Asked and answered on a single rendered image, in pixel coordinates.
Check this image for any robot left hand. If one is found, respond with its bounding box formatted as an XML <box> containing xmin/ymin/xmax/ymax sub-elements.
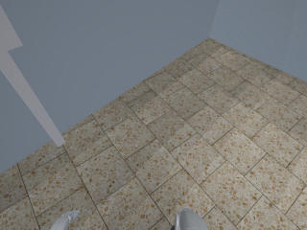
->
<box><xmin>50</xmin><ymin>210</ymin><xmax>81</xmax><ymax>230</ymax></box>

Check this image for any robot right shin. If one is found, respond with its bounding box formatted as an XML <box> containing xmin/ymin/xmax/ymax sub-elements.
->
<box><xmin>181</xmin><ymin>207</ymin><xmax>192</xmax><ymax>211</ymax></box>

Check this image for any panel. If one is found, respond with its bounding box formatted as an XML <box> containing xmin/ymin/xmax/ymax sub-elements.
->
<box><xmin>0</xmin><ymin>5</ymin><xmax>66</xmax><ymax>147</ymax></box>

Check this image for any robot right thigh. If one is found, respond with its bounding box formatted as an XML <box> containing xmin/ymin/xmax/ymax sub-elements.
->
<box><xmin>175</xmin><ymin>210</ymin><xmax>209</xmax><ymax>230</ymax></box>

